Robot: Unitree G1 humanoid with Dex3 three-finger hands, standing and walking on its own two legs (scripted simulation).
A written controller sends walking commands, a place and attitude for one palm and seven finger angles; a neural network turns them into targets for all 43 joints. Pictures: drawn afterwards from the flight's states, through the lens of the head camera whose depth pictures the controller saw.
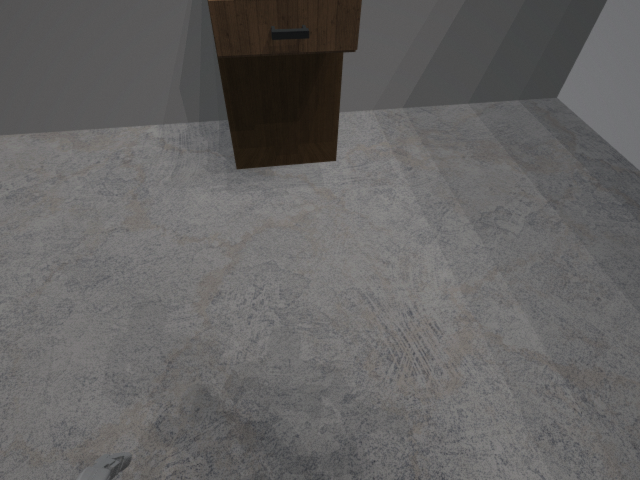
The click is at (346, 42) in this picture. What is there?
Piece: drawer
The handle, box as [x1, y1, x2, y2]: [271, 25, 308, 39]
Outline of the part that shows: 308,29 304,25 302,25 301,28 296,29 275,29 273,26 271,26 272,39 306,38 308,37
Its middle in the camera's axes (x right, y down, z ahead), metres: -0.10 -0.64 +1.20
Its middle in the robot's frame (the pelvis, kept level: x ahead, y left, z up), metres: +1.33 +0.16 +0.01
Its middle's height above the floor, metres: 0.77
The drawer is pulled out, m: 0.30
